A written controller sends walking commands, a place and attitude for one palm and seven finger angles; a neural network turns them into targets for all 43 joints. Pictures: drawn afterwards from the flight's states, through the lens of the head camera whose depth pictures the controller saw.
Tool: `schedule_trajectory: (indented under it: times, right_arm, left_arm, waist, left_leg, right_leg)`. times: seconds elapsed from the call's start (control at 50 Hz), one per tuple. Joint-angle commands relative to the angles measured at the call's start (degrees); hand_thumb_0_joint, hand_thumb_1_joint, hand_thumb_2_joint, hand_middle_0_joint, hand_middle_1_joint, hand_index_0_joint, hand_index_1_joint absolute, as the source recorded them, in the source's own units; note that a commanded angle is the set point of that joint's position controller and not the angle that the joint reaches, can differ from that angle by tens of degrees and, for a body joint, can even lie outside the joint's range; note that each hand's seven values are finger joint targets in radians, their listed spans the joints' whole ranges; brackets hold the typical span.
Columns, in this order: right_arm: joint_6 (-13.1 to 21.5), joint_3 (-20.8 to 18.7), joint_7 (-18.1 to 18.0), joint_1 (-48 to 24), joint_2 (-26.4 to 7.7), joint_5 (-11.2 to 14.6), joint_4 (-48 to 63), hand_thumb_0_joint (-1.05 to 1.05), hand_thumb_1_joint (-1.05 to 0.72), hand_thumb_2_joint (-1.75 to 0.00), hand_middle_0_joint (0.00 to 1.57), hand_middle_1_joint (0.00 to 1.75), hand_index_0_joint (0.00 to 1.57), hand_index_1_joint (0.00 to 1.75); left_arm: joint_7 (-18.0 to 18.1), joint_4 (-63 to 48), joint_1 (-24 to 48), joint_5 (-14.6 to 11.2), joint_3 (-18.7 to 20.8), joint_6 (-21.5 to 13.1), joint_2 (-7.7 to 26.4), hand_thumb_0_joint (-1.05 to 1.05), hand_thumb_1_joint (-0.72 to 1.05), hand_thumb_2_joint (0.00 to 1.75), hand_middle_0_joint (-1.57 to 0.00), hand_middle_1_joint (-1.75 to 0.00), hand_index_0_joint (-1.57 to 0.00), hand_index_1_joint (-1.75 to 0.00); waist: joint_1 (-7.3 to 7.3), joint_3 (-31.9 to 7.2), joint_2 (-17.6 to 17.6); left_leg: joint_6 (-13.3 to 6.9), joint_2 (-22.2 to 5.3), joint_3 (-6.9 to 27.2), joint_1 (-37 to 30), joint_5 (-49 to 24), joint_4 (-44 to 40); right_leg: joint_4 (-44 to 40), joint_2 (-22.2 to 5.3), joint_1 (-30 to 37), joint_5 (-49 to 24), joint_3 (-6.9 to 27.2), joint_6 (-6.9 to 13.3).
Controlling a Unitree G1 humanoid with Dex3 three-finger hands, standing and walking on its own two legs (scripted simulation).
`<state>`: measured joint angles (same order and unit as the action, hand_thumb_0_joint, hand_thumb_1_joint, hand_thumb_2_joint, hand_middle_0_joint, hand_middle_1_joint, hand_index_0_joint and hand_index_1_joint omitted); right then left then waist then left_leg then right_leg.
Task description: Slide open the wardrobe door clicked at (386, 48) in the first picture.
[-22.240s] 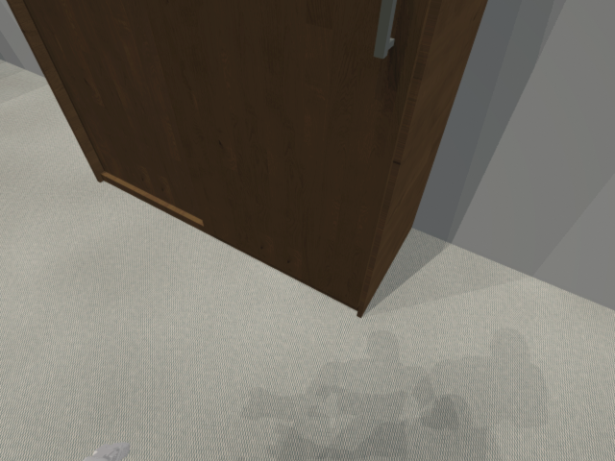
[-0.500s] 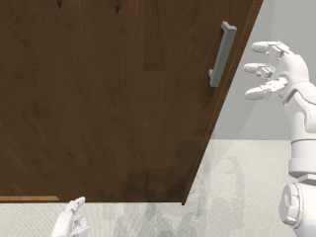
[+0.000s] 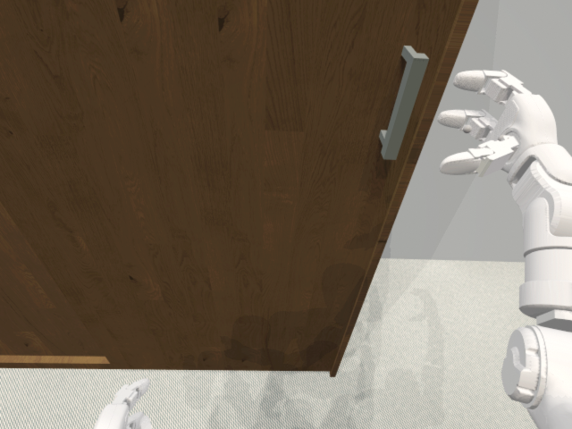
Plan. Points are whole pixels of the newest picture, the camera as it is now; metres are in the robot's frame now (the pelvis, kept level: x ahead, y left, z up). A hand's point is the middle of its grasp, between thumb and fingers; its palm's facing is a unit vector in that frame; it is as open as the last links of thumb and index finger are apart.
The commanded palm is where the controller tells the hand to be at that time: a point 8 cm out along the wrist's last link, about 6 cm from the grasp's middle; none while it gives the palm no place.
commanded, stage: move the hooked fingers beside the handle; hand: right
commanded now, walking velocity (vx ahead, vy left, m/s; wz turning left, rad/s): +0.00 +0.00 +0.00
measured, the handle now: (398, 104) +0.49 -0.11 +0.27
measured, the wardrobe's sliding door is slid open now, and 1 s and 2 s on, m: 0.00 0.00 0.00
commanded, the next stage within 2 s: none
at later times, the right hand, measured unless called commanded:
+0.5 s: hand (455, 134) +0.42 -0.18 +0.26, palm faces -0.05 +1.00 -0.02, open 14.0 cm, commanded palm +0.40 -0.23 +0.27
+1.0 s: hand (452, 133) +0.42 -0.17 +0.27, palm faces -0.05 +1.00 -0.01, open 14.0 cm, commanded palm +0.40 -0.22 +0.27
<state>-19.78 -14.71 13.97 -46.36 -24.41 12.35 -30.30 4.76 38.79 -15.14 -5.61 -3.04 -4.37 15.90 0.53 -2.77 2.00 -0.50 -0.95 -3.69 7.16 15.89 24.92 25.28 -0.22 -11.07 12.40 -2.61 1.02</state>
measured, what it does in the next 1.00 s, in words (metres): stands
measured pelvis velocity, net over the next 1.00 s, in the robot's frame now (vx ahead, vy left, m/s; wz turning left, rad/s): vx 0.01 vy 0.00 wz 0.00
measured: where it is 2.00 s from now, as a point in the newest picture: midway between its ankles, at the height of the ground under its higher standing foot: outside the picture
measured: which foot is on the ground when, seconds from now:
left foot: down 0.00-1.00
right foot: down 0.00-1.00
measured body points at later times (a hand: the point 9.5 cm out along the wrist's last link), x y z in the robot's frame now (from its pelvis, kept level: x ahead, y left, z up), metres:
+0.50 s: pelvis +0.01 +0.00 +0.00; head -0.02 +0.02 +0.45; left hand +0.14 +0.26 -0.10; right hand +0.42 -0.23 +0.26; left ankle -0.03 +0.11 -0.74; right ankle +0.02 -0.11 -0.74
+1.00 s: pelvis +0.01 +0.00 +0.00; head -0.01 +0.02 +0.45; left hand +0.17 +0.25 -0.09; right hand +0.41 -0.22 +0.27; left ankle -0.03 +0.11 -0.74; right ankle +0.02 -0.11 -0.74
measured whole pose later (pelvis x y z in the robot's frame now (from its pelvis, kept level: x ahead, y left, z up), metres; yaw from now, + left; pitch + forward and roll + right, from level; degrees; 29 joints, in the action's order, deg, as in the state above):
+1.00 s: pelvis +0.01 +0.00 +0.00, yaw +0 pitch -1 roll +0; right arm -20.0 -14.9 12.9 -43.3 -22.3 12.3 -26.3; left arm 4.3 36.6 -12.5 -5.2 -3.4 -2.7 14.9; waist 0.2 -3.0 1.9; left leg -0.7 -0.8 -3.4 7.0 16.6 24.7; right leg 24.7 -0.3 -10.6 12.9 -2.7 0.8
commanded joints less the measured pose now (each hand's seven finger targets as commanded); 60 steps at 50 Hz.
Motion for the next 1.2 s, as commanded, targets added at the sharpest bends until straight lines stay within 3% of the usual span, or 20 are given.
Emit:
schedule_trajectory:
  times: [0.0,0.14,0.18,0.22,0.24,0.28,0.32,0.34,0.38,0.44,0.46,0.52,0.58,0.72,0.78,0.86,0.94,1.02,1.1,1.18]
  right_arm:
    - [0.56,-1.92,-0.68,-26.45,-11.11,0.34,5.55,0.0,0.5,-0.3,0.3,1.2,0.3,1.2]
    - [7.55,-4.99,-0.99,-33.43,-16.05,0.69,13.12,0.0,0.5,-0.3,0.3,1.2,0.3,1.2]
    - [8.62,-5.56,-1.08,-35.92,-17.34,-0.16,13.54,0.0,0.5,-0.3,0.3,1.2,0.3,1.2]
    - [8.12,-5.08,-1.19,-34.06,-16.04,-0.5,11.04,0.0,0.5,-0.3,0.3,1.2,0.3,1.2]
    - [7.71,-6.52,-1.23,-31.27,-17.64,-0.66,10.09,0.0,0.5,-0.3,0.3,1.2,0.3,1.2]
    - [5.82,-2.65,-0.46,-31.43,-13.61,-0.74,7.35,0.0,0.5,-0.3,0.3,1.2,0.3,1.2]
    - [4.04,-1.76,0.07,-28.86,-12.13,-0.53,3.67,0.0,0.5,-0.3,0.3,1.2,0.3,1.2]
    - [3.75,-1.54,0.38,-26.97,-11.58,-0.26,3.01,0.0,0.5,-0.3,0.3,1.2,0.3,1.2]
    - [3.16,-1.12,1.09,-27.75,-11.25,0.33,4.0,0.0,0.5,-0.3,0.3,1.2,0.3,1.2]
    - [4.64,-4.37,0.95,-26.53,-14.25,1.06,6.96,0.0,0.5,-0.3,0.3,1.2,0.3,1.2]
    - [5.66,-6.04,0.68,-28.63,-16.13,0.9,10.33,0.0,0.5,-0.3,0.3,1.2,0.3,1.2]
    - [7.95,-5.06,0.0,-32.28,-15.31,0.35,17.38,0.0,0.5,-0.3,0.3,1.2,0.3,1.2]
    - [7.78,-4.05,-0.64,-31.74,-13.86,0.07,18.76,0.0,0.5,-0.3,0.3,1.2,0.3,1.2]
    - [0.03,-2.55,-0.44,-23.51,-10.83,0.12,9.18,0.0,0.5,-0.3,0.3,1.2,0.3,1.2]
    - [0.3,-0.87,-0.64,-26.16,-9.2,0.42,11.47,0.0,0.5,-0.3,0.3,1.2,0.3,1.2]
    - [4.1,-4.26,-1.36,-29.22,-13.04,0.85,21.0,0.0,0.5,-0.3,0.3,1.2,0.3,1.2]
    - [4.34,-6.53,-1.97,-28.78,-15.89,0.49,16.82,0.0,0.5,-0.3,0.3,1.2,0.3,1.2]
    - [1.95,-4.06,-1.71,-28.68,-13.98,-0.76,10.45,0.0,0.5,-0.3,0.3,1.2,0.3,1.2]
    - [1.32,-0.58,0.32,-28.33,-10.56,-0.11,8.38,0.0,0.5,-0.3,0.3,1.2,0.3,1.2]
    - [3.12,-2.08,1.55,-28.94,-12.09,1.31,9.35,0.0,0.5,-0.3,0.3,1.2,0.3,1.2]
  left_arm:
    - [0.56,-8.57,6.71,-0.32,2.73,-2.96,7.08,0.0,0.9,0.9,-0.2,-0.3,-0.2,-0.3]
    - [0.83,-9.45,6.64,0.19,2.76,-3.8,6.72,0.0,0.9,0.9,-0.2,-0.3,-0.2,-0.3]
    - [0.92,-9.27,6.49,0.24,2.44,-4.08,6.69,0.0,0.9,0.9,-0.2,-0.3,-0.2,-0.3]
    - [0.81,-9.01,6.2,0.22,2.34,-4.27,6.49,0.0,0.9,0.9,-0.2,-0.3,-0.2,-0.3]
    - [0.6,-9.09,5.78,0.28,2.61,-4.1,6.75,0.0,0.9,0.9,-0.2,-0.3,-0.2,-0.3]
    - [0.69,-8.91,6.35,-0.23,2.36,-3.63,6.69,0.0,0.9,0.9,-0.2,-0.3,-0.2,-0.3]
    - [0.56,-8.66,5.61,-0.34,2.62,-3.44,7.05,0.0,0.9,0.9,-0.2,-0.3,-0.2,-0.3]
    - [0.36,-8.85,5.28,-0.37,2.87,-3.26,7.25,0.0,0.9,0.9,-0.2,-0.3,-0.2,-0.3]
    - [0.37,-9.21,5.61,-0.47,2.93,-3.02,7.43,0.0,0.9,0.9,-0.2,-0.3,-0.2,-0.3]
    - [0.31,-9.89,5.84,-0.14,3.05,-2.98,7.36,0.0,0.9,0.9,-0.2,-0.3,-0.2,-0.3]
    - [0.32,-10.3,6.1,0.06,3.03,-3.08,7.28,0.0,0.9,0.9,-0.2,-0.3,-0.2,-0.3]
    - [0.33,-10.81,6.64,0.18,2.83,-3.5,6.61,0.0,0.9,0.9,-0.2,-0.3,-0.2,-0.3]
    - [0.13,-10.28,7.02,0.22,2.55,-3.6,6.35,0.0,0.9,0.9,-0.2,-0.3,-0.2,-0.3]
    - [0.0,-9.77,7.38,-0.4,2.7,-1.72,6.71,0.0,0.9,0.9,-0.2,-0.3,-0.2,-0.3]
    - [-0.05,-10.29,7.62,-0.19,2.77,-1.23,6.61,0.0,0.9,0.9,-0.2,-0.3,-0.2,-0.3]
    - [0.0,-11.56,8.97,0.29,2.54,-1.43,6.13,0.0,0.9,0.9,-0.2,-0.3,-0.2,-0.3]
    - [0.4,-10.42,8.51,0.37,2.31,-1.15,6.13,0.0,0.9,0.9,-0.2,-0.3,-0.2,-0.3]
    - [0.63,-9.59,7.87,-0.04,2.16,-0.81,6.19,0.0,0.9,0.9,-0.2,-0.3,-0.2,-0.3]
    - [0.57,-9.86,7.5,-0.32,2.58,-0.6,6.63,0.0,0.9,0.9,-0.2,-0.3,-0.2,-0.3]
    - [0.77,-10.27,7.46,-0.35,2.68,-0.99,6.78,0.0,0.9,0.9,-0.2,-0.3,-0.2,-0.3]
  waist:
    - [0.65,-10.05,-2.41]
    - [0.81,-16.65,-3.47]
    - [0.85,-17.58,0.41]
    - [0.68,-15.96,1.98]
    - [0.1,-16.46,0.76]
    - [1.01,-12.99,2.66]
    - [1.06,-10.72,0.95]
    - [0.82,-11.2,-1.89]
    - [1.0,-12.31,-2.17]
    - [0.02,-14.83,-4.78]
    - [-0.23,-16.95,-4.18]
    - [0.17,-19.77,-0.77]
    - [0.39,-18.35,2.32]
    - [0.11,-11.49,-2.3]
    - [0.55,-13.54,-2.31]
    - [-0.44,-19.77,-1.87]
    - [-0.46,-16.75,-3.32]
    - [0.43,-12.78,0.93]
    - [1.29,-13.65,-0.39]
    - [1.09,-14.8,-3.56]
  left_leg:
    - [-1.1,0.38,1.49,6.34,-12.22,-4.34]
    - [-0.83,0.46,2.33,2.9,-14.68,-4.17]
    - [-1.11,0.43,2.49,2.45,-16.07,-3.66]
    - [-1.27,0.46,2.24,3.18,-16.3,-3.61]
    - [-1.2,0.46,2.24,2.1,-17.13,-3.85]
    - [-1.14,0.41,2.21,4.23,-15.84,-4.12]
    - [-1.18,0.52,1.9,5.69,-14.7,-4.2]
    - [-1.21,0.66,1.49,4.85,-15.57,-4.17]
    - [-1.08,0.58,1.7,5.01,-16.8,-3.75]
    - [-0.94,0.55,1.79,2.59,-18.89,-3.41]
    - [-0.98,0.54,2.09,1.28,-20.24,-3.06]
    - [-1.08,0.52,2.11,0.84,-22.45,-2.29]
    - [-1.33,0.84,1.82,2.28,-22.49,-2.43]
    - [-1.05,0.78,1.26,4.36,-19.94,-3.01]
    - [-1.02,0.74,1.4,4.25,-20.17,-2.93]
    - [-1.17,0.62,1.89,-0.04,-24.73,-2.07]
    - [-0.87,0.76,2.01,0.69,-21.68,-3.28]
    - [-1.12,0.57,1.95,3.33,-19.55,-3.61]
    - [-1.09,0.51,1.81,3.74,-20.51,-3.48]
    - [-0.93,0.8,1.87,3.39,-19.75,-3.77]
  right_leg:
    - [-2.37,-0.41,7.74,-7.84,3.93,1.81]
    - [-1.63,-0.46,11.15,-10.3,3.56,2.47]
    - [-1.59,-0.13,11.9,-11.38,3.4,2.32]
    - [-1.54,-0.15,11.57,-11.68,3.41,2.07]
    - [-1.48,-0.34,11.26,-12.55,3.34,2.09]
    - [-1.91,-0.16,9.84,-10.38,2.86,1.89]
    - [-2.07,-0.43,8.55,-9.44,3.29,1.83]
    - [-1.95,-0.5,8.44,-10.56,3.48,1.89]
    - [-1.6,-0.31,8.84,-11.03,3.32,2.04]
    - [-1.23,-0.18,9.03,-12.94,3.23,2.3]
    - [-1.22,0.04,9.94,-14.0,3.23,2.39]
    - [-0.6,0.01,13.17,-16.9,3.03,2.4]
    - [-0.46,-0.21,14.73,-18.41,3.3,2.07]
    - [-1.23,-0.26,9.19,-14.35,3.08,1.82]
    - [-1.03,-0.16,10.35,-14.81,3.17,1.94]
    - [-0.44,0.2,13.33,-19.01,3.16,2.26]
    - [-0.92,0.0,11.66,-15.84,2.8,2.37]
    - [-1.19,0.08,9.93,-13.59,2.85,1.98]
    - [-0.8,0.11,10.34,-14.03,2.97,2.14]
    - [-0.87,0.17,10.59,-13.28,3.19,2.43]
